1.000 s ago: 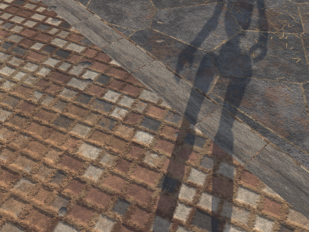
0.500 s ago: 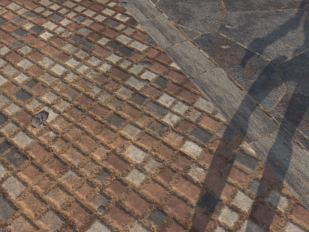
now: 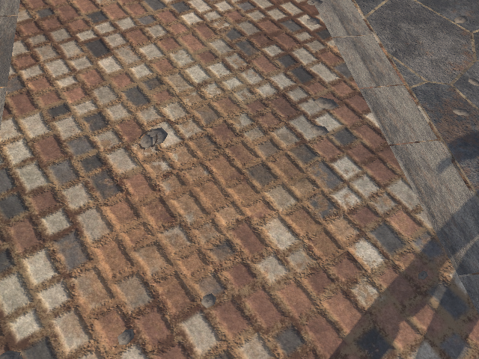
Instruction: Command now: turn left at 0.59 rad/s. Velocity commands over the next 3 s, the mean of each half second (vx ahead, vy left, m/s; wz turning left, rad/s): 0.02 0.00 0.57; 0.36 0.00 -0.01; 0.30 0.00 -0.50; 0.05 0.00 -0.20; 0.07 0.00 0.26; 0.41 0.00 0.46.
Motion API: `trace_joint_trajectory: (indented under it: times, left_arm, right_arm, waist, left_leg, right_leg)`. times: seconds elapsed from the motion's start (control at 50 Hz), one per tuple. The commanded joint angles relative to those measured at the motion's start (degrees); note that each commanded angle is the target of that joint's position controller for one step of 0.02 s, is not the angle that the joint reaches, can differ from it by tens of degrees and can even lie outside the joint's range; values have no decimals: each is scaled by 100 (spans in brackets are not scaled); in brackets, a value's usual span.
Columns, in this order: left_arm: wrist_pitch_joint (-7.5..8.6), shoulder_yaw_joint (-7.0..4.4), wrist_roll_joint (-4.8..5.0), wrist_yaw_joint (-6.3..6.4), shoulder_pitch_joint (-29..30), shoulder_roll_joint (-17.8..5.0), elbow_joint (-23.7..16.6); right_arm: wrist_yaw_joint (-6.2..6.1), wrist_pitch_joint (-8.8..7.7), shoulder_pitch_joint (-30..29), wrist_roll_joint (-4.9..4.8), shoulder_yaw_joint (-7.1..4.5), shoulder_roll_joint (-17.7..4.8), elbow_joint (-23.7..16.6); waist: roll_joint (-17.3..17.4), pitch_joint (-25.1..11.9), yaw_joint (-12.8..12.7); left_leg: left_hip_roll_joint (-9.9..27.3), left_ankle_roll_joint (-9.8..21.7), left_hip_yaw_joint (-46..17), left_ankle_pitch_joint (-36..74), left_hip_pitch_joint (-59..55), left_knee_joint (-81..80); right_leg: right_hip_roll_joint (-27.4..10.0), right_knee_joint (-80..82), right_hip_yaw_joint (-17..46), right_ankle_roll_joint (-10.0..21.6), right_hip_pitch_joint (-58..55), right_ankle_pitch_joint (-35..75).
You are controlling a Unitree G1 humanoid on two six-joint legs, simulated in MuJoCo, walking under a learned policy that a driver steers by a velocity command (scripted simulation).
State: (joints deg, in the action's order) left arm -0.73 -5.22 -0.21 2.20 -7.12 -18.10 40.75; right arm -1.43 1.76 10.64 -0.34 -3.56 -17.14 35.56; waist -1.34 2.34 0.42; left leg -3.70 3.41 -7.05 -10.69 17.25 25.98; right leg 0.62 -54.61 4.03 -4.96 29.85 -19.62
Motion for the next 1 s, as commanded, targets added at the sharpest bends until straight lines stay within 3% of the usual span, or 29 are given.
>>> trace_joint_trajectory:
  times: [0.02, 0.14, 0.2, 0.22, 0.24, 0.26, 0.28, 0.32, 0.34, 0.4, 0.44, 0.48, 0.56, 0.6, 0.62, 0.64, 0.66, 0.68, 0.7, 0.72, 0.74, 0.78, 0.82, 0.9, 1.0]
  left_arm:
    - [117, -72, 20, -30, 243, -378, -432]
    - [252, -92, 87, -153, 172, -424, -451]
    - [313, -134, 77, -206, -240, -436, -318]
    - [301, -201, 13, -182, -377, -683, -301]
    - [235, -274, -88, -141, -149, -1161, -393]
    - [239, -257, -245, -163, -180, -1037, -425]
    - [252, -167, -190, -140, 59, -770, -519]
    - [222, -66, -41, -77, 398, -451, -594]
    - [204, -35, 2, -50, 391, -418, -591]
    - [113, -44, -68, 17, 68, -512, -523]
    - [77, -91, -39, 26, -345, -645, -413]
    - [93, -131, 38, -24, -395, -812, -370]
    - [193, -132, 161, -197, -400, -931, -254]
    - [224, -84, 252, -270, -341, -867, -165]
    - [265, 7, 219, -299, -392, -623, -110]
    - [323, 172, 97, -349, -246, -166, -162]
    - [437, 256, -38, -381, -41, 86, -537]
    - [503, 91, 146, -335, 290, -491, -623]
    - [516, 15, 279, -362, 153, -713, -560]
    - [516, 9, 285, -388, 17, -686, -416]
    - [519, -4, 213, -396, -38, -677, -331]
    - [510, 23, 167, -441, -144, -517, -219]
    - [481, 69, 196, -453, -200, -353, -162]
    - [454, 155, 178, -468, 204, -187, -334]
    - [522, 285, 168, -669, 963, -26, -686]
  right_arm:
    - [-51, -39, -93, 0, -318, -1057, -399]
    - [20, 35, -216, -47, -350, -1085, -445]
    - [-10, 91, -435, -157, -331, -1005, -491]
    - [-26, 90, -287, -142, -281, -816, -500]
    - [-5, 62, 89, -97, -216, -552, -523]
    - [-15, 3, 28, -76, -368, -1000, -522]
    - [-11, -2, 150, -48, -490, -1316, -413]
    - [-32, 110, 295, -67, -494, -1116, -184]
    - [-21, 156, 308, -77, -456, -970, -176]
    - [17, 147, -83, -152, -348, -691, -381]
    - [42, 116, -324, -107, -260, -561, -503]
    - [103, 63, -385, -58, -169, -441, -562]
    - [193, -91, -138, -56, -120, -461, -396]
    - [220, -170, 418, -60, -123, -408, -106]
    - [196, -192, 844, -77, -159, -485, 65]
    - [155, -220, 1451, -83, -212, -682, 190]
    - [129, -242, 1642, -38, -354, -1458, 93]
    - [171, -365, 1680, 9, -364, -1378, 110]
    - [179, -471, 1373, 13, -236, -1001, 92]
    - [182, -547, 1147, 22, -165, -778, 84]
    - [175, -576, 954, 21, -125, -689, 77]
    - [140, -617, 866, 79, -86, -596, 83]
    - [116, -655, 951, 117, -92, -562, 158]
    - [95, -701, 917, 113, -102, -626, 300]
    - [55, -661, 1279, 5, -145, -795, 651]
  waist:
    - [975, -703, 76]
    - [1073, -744, 84]
    - [986, -810, -215]
    - [609, -954, -168]
    - [-931, -864, 215]
    - [-1322, -676, 31]
    - [-824, -580, 130]
    - [-535, -393, 190]
    - [-564, -325, 135]
    - [-752, -316, -134]
    - [-773, -516, -393]
    - [-901, -498, -440]
    - [-852, -242, -300]
    - [-641, -182, 57]
    - [-460, -330, 259]
    - [161, -633, 510]
    - [1660, -656, 461]
    - [1260, -332, 688]
    - [1112, 122, 488]
    - [1110, 316, 380]
    - [1033, 385, 301]
    - [865, 333, 205]
    - [698, 214, 210]
    - [651, 393, 287]
    - [475, 647, 505]
  left_leg:
    - [1346, 966, -1683, 923, -902, -572]
    - [1235, 943, -2382, 1283, -826, -357]
    - [895, 605, -2365, 1231, -577, -6]
    - [613, 305, -2071, 291, -50, 443]
    - [-271, -92, -958, -1736, 982, 1582]
    - [-427, -401, -413, -2737, 1551, 2909]
    - [-87, -567, -387, -2382, 1588, 3766]
    - [5, -775, -241, -1695, 1702, 4346]
    - [32, -862, -165, -1502, 1807, 4561]
    - [202, -1003, 270, -1219, 1947, 3975]
    - [363, -990, 375, -1226, 1892, 3301]
    - [446, -869, 557, -1392, 1490, 2589]
    - [358, -459, 937, -1288, 195, 1045]
    - [225, -199, 1117, -363, -893, -189]
    - [215, -109, 1008, -355, -1743, -395]
    - [948, 61, -10, -469, -2697, -590]
    - [2303, 830, -2225, -1029, -3156, -996]
    - [2692, 1482, -2989, -1817, -2488, -1421]
    - [2479, 1357, -2507, -2364, -2311, -1547]
    - [2175, 1125, -1982, -2285, -2178, -1644]
    - [1995, 942, -1548, -1725, -2127, -1735]
    - [1745, 736, -753, -301, -1932, -1838]
    - [1646, 683, -137, 602, -1895, -1847]
    - [1485, 551, 747, 1049, -1472, -2029]
    - [1767, 479, 1171, 1845, -1964, -1937]
  right_leg:
    - [38, 653, 152, -22, 127, -11]
    - [226, 1732, 201, 133, -639, -219]
    - [177, 3315, 60, 323, -1655, 889]
    - [-480, 3507, 481, 559, -2380, 1391]
    - [-1665, 3589, 1721, 1247, -2825, 2535]
    - [-2384, 3753, 2505, 2055, -2405, 3017]
    - [-2330, 3705, 2126, 2091, -2231, 2866]
    - [-1614, 3590, 1153, 1637, -2175, 2320]
    - [-1528, 3576, 912, 1625, -2200, 2466]
    - [-1390, 3635, 414, 1723, -2557, 2658]
    - [-1506, 3855, 558, 1799, -2881, 1351]
    - [-1555, 4108, 631, 1795, -2710, 204]
    - [-1574, 4271, 472, 1743, -1949, -238]
    - [-1453, 3918, 270, 1591, -1448, -250]
    - [-1287, 3484, 78, 1381, -986, -167]
    - [-878, 2249, -427, 972, -278, -316]
    - [-168, 513, -965, 508, 1315, -1273]
    - [-304, -508, -377, 503, 1815, -1558]
    - [-572, -802, -175, 606, 2103, -975]
    - [-677, -813, -150, 679, 2139, -419]
    - [-736, -717, -133, 673, 2143, 62]
    - [-750, -674, -126, 593, 1876, 860]
    - [-645, -548, -68, 465, 1819, 1334]
    - [-414, 769, -146, 348, 1331, 2251]
    - [-296, 1934, -573, 653, 1115, 2345]
